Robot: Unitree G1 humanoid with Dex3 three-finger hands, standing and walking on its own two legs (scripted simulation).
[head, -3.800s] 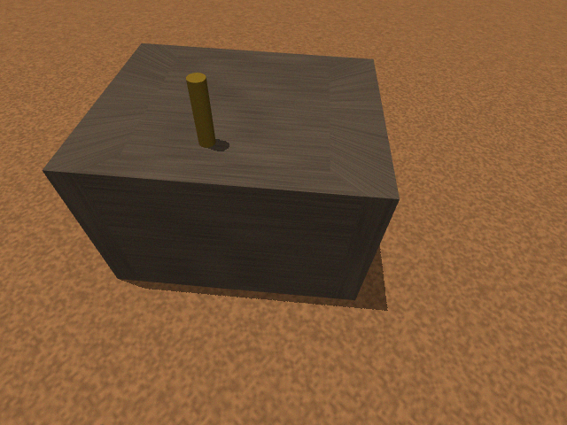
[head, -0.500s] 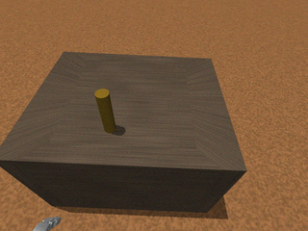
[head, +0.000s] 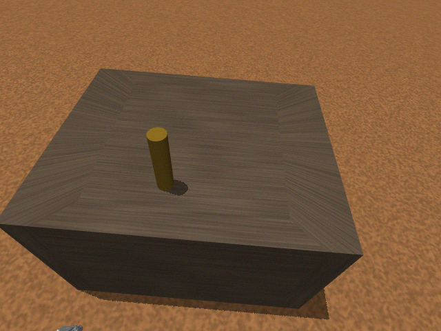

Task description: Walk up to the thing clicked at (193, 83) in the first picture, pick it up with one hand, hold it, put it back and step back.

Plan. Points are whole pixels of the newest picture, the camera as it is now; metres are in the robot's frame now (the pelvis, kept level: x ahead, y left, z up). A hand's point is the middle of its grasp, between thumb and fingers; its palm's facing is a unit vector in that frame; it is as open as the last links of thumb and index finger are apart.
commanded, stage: walk up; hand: left
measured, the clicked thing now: (161, 161) +0.52 +0.18 -0.08
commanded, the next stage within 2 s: stand in 0.16 s
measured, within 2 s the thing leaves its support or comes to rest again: neither
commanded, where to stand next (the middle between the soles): +0.04 -0.01 m, yaw -2 degrees
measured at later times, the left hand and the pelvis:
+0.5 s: hand out of the picture +0.07 +0.25 -0.15, palm faces -0.01 -0.94 -0.34, open 7.4 cm; pelvis -0.01 +0.00 +0.00, yaw -1 degrees
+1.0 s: hand out of the picture +0.06 +0.25 -0.15, palm faces -0.03 -0.94 -0.34, open 7.4 cm; pelvis -0.01 -0.01 +0.00, yaw -1 degrees
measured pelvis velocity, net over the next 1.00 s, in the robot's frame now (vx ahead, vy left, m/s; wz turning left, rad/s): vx -0.01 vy -0.01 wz -0.02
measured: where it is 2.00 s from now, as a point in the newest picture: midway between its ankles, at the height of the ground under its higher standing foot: outside the picture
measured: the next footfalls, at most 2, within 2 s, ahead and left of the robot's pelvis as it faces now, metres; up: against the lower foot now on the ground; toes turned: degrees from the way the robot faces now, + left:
none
